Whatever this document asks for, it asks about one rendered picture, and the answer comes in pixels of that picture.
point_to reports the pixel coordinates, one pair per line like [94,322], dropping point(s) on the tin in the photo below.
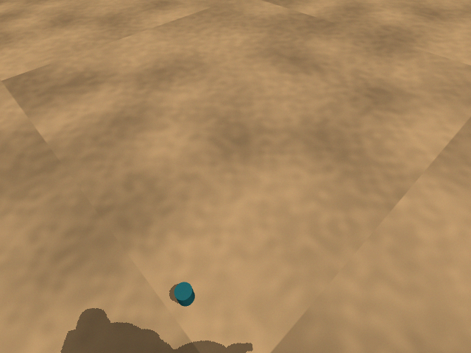
[184,294]

